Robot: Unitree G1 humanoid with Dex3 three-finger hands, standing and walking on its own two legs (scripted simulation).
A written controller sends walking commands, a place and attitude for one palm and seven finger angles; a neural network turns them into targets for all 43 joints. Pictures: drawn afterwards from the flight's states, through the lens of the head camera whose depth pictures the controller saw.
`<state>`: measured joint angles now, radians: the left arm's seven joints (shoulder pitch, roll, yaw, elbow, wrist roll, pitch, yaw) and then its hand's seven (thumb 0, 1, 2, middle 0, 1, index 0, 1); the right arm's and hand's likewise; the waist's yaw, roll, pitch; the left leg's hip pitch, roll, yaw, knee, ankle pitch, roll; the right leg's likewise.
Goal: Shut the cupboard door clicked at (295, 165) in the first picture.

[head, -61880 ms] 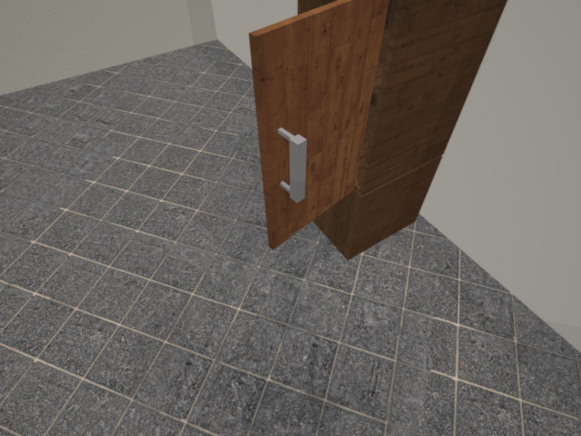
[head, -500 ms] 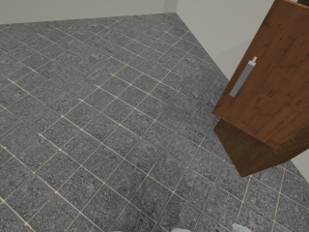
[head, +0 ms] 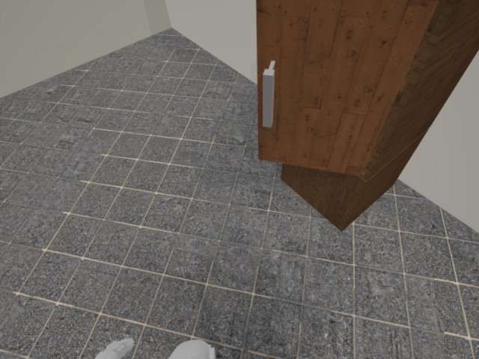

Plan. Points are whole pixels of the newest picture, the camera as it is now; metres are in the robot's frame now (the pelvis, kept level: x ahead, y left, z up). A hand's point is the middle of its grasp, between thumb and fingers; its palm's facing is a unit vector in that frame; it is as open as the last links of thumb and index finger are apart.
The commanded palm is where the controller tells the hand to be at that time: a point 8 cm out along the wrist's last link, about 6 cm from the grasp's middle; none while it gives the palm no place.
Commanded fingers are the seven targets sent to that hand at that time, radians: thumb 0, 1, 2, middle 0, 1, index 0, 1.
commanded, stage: turn to face it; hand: left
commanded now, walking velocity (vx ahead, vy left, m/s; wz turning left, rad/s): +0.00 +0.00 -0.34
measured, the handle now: (270, 95) +0.75 -0.05 -0.03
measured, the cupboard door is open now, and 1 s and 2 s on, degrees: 36 36 36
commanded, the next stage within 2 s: take the last steps up to it in 0.30 s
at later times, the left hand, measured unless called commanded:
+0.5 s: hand out of the picture +0.12 +0.23 -0.17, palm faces -0.13 -0.97 -0.20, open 7.4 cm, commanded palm none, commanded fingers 0.00 0.90 0.90 -0.20 -0.30 -0.20 -0.30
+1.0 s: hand (185, 350) +0.16 +0.13 -0.18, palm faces -0.21 -0.97 -0.14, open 7.4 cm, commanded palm none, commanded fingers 0.00 0.90 0.90 -0.20 -0.30 -0.20 -0.30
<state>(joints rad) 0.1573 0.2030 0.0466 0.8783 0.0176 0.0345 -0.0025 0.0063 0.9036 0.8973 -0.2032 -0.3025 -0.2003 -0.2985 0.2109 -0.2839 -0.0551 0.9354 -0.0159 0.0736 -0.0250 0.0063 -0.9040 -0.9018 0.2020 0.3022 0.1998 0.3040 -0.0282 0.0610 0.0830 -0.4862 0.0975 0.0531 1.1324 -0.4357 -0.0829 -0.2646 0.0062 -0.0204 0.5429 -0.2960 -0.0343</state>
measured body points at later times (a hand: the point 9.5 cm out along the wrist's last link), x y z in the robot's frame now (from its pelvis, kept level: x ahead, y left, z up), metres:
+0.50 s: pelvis +0.03 +0.04 +0.01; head +0.07 +0.06 +0.45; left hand +0.13 +0.28 -0.15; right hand +0.05 -0.21 -0.13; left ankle +0.04 +0.14 -0.74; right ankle -0.04 -0.10 -0.67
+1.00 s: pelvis +0.12 -0.04 +0.00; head +0.15 -0.03 +0.45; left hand +0.17 +0.18 -0.16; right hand +0.09 -0.29 -0.14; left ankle +0.22 +0.07 -0.71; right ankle +0.01 -0.11 -0.74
